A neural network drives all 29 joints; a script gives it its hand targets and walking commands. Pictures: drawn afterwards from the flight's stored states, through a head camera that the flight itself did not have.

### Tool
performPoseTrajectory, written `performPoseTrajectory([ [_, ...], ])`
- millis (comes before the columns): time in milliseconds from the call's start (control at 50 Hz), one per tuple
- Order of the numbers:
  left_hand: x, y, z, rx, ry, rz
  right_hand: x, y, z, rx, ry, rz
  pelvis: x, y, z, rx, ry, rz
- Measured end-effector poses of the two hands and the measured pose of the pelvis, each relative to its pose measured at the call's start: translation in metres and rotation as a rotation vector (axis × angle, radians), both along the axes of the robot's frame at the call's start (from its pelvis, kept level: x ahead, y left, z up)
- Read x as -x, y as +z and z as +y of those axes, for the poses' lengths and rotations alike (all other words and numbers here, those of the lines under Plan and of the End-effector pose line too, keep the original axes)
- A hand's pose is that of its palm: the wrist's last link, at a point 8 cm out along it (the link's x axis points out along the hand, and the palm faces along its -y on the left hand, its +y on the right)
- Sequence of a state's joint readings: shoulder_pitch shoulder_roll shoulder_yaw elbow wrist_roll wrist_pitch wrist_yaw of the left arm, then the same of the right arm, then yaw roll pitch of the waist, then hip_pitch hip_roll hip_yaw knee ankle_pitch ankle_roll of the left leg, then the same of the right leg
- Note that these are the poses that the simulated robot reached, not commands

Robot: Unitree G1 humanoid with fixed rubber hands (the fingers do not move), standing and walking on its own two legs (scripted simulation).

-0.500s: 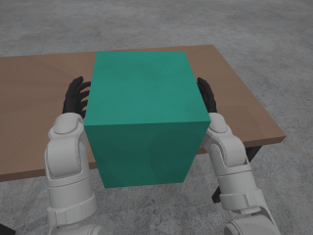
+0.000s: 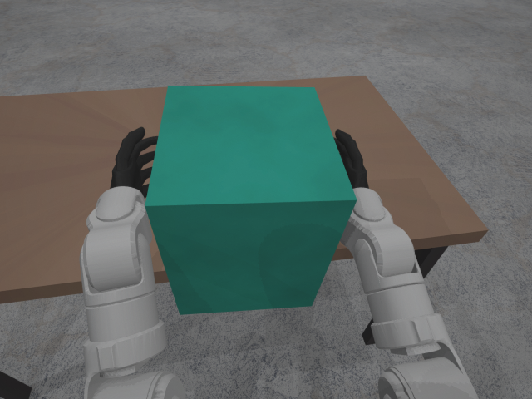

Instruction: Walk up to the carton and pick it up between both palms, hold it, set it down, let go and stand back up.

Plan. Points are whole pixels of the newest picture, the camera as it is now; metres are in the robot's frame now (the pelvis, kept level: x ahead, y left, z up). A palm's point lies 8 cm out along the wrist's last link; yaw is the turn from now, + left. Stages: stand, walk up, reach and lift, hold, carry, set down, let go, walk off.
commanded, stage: hold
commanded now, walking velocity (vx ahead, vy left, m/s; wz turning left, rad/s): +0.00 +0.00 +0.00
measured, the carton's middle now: (245, 204) +0.36 +0.01 +0.13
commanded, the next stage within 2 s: none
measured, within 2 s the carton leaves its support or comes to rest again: neither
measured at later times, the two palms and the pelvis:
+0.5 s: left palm (129, 190) +0.35 +0.15 +0.18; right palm (348, 186) +0.36 -0.14 +0.16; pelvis +0.01 +0.00 +0.00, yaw +0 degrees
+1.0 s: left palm (132, 189) +0.35 +0.15 +0.18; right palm (353, 187) +0.36 -0.14 +0.16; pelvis +0.00 +0.00 +0.00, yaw +0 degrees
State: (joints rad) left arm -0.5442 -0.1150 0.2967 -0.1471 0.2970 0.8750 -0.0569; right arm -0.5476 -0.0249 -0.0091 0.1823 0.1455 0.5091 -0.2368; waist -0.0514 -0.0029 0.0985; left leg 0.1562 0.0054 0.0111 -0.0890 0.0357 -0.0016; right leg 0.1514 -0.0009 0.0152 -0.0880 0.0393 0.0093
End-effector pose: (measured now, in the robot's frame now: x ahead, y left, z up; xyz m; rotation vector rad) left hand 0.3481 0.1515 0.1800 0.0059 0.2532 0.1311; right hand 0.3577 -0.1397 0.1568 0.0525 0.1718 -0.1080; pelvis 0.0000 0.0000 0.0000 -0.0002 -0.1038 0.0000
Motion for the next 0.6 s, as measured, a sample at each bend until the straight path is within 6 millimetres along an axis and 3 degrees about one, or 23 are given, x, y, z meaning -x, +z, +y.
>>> performPoseTrajectory([
  [600, -0.001, -0.001, 0.001, -0.005, -0.005, 0.001, -0.001, -0.001, 0.001, -0.002, -0.002, 0.001, -0.01, 0.0, 0.002, 0.0, 0.003, -0.01],
])
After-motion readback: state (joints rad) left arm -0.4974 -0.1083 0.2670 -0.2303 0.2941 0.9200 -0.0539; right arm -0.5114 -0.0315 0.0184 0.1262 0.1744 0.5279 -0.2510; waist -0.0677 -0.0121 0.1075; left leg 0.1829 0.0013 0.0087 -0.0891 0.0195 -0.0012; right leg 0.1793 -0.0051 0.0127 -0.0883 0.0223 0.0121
